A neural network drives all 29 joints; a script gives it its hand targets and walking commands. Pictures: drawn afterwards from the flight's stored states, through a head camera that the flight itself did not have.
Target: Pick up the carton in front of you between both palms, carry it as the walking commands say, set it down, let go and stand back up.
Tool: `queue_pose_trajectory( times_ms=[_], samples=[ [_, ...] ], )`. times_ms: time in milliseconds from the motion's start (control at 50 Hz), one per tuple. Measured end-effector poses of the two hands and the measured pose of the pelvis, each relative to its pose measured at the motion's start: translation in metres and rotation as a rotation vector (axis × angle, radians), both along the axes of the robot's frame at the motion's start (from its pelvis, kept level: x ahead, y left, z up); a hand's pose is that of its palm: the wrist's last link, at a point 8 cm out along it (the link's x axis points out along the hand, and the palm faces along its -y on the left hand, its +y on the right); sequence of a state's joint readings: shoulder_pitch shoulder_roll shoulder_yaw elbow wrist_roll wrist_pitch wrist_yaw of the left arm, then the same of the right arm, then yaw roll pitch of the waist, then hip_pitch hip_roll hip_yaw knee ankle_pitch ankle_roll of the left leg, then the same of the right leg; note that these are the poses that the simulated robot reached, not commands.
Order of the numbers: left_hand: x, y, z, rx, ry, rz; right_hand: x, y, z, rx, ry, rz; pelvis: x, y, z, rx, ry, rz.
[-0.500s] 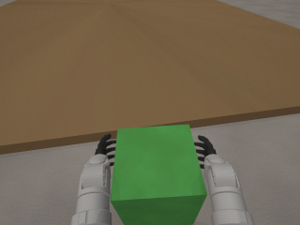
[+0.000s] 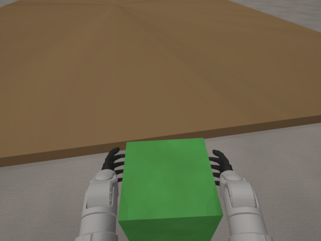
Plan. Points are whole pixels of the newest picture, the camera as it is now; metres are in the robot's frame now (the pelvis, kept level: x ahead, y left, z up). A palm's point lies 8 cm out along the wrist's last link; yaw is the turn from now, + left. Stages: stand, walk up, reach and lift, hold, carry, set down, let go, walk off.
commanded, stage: carry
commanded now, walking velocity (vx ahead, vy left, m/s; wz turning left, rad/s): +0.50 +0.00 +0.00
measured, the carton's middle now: (168, 196) +0.28 +0.00 -0.04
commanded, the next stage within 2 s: none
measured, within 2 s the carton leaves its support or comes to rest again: neither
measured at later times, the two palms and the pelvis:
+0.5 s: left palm (112, 135) +0.40 +0.15 +0.09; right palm (217, 135) +0.39 -0.14 +0.09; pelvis +0.15 +0.00 -0.02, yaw +2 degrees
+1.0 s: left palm (109, 94) +0.67 +0.22 +0.06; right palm (183, 92) +0.67 -0.08 +0.06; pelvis +0.45 +0.06 -0.02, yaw +1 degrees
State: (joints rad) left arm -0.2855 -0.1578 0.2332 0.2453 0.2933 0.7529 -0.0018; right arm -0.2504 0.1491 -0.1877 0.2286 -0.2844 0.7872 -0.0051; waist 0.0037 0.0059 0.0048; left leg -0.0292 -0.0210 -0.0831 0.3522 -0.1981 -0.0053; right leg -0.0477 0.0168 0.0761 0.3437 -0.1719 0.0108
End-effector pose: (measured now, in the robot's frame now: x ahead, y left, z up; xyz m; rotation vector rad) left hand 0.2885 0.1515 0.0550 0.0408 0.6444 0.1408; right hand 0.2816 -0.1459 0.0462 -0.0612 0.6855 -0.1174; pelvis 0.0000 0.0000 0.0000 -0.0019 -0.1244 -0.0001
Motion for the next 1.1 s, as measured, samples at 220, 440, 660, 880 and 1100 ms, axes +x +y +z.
queue_pose_trajectory(
  times_ms=[220, 440, 660, 880, 1100],
  samples=[
    [0.020, 0.024, 0.015, -0.036, -0.101, 0.046, 0.031, 0.023, 0.023, 0.021, -0.101, 0.006, 0.027, 0.015, -0.009, 0.003, 0.150, 0.035],
    [0.085, 0.014, 0.048, -0.073, -0.117, 0.041, 0.089, 0.013, 0.052, 0.060, -0.119, -0.048, 0.114, 0.011, -0.001, -0.041, 0.227, 0.017],
    [0.147, 0.016, 0.019, -0.116, 0.031, 0.182, 0.183, 0.013, 0.030, 0.113, 0.024, -0.016, 0.227, -0.005, -0.003, -0.012, 0.226, 0.070],
    [0.292, 0.054, 0.014, -0.127, -0.039, 0.183, 0.324, 0.048, 0.021, 0.112, -0.046, -0.045, 0.371, 0.035, -0.017, 0.000, 0.199, 0.058],
    [0.447, 0.071, 0.026, -0.135, -0.034, 0.053, 0.444, 0.068, 0.040, 0.087, -0.048, -0.119, 0.500, 0.073, -0.002, -0.017, 0.203, 0.018]
  ],
)
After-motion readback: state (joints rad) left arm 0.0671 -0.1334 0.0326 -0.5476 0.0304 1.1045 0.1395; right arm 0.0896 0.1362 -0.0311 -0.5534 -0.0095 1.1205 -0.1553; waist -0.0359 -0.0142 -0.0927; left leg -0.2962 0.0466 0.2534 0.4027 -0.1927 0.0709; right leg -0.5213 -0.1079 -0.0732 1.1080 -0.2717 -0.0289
